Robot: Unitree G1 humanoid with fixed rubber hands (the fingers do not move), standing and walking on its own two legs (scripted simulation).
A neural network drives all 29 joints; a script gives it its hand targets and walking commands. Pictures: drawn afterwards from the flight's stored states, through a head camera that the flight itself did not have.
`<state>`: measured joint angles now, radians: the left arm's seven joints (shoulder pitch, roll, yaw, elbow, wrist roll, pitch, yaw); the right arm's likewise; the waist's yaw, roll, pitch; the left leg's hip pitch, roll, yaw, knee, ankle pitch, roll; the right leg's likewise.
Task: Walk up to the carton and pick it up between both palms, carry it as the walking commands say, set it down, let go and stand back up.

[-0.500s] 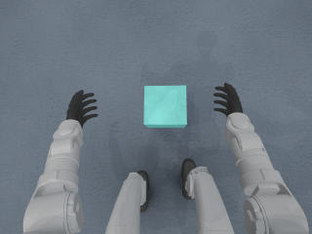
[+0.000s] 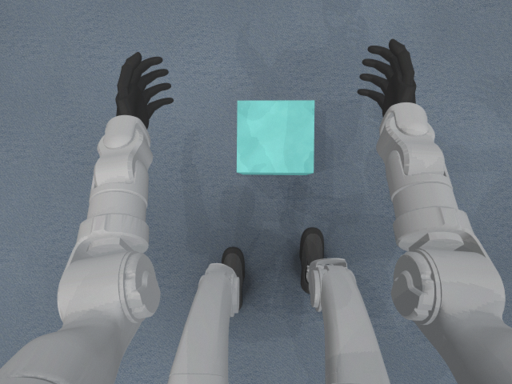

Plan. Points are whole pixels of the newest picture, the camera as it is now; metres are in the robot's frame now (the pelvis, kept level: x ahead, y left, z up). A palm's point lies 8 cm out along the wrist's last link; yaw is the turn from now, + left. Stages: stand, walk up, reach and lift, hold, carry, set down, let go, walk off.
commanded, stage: reach and lift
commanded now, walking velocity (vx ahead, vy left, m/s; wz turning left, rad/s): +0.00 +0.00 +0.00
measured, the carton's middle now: (274, 141) +0.49 +0.00 -0.58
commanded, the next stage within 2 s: none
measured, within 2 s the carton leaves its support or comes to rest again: neither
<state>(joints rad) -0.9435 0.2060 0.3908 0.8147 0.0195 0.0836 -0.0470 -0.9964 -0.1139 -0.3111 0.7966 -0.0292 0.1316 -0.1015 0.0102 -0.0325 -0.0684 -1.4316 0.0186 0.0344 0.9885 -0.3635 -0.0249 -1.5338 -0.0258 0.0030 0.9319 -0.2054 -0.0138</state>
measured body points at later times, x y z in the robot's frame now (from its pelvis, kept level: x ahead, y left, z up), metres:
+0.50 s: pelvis -0.05 -0.01 -0.12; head +0.29 -0.02 +0.18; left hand +0.48 +0.21 -0.24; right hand +0.49 -0.17 -0.26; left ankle +0.02 +0.13 -0.64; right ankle +0.08 -0.11 -0.64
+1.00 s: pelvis -0.07 +0.00 -0.23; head +0.31 +0.00 +0.01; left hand +0.46 +0.22 -0.42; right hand +0.48 -0.15 -0.43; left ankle +0.02 +0.13 -0.64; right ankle +0.08 -0.11 -0.64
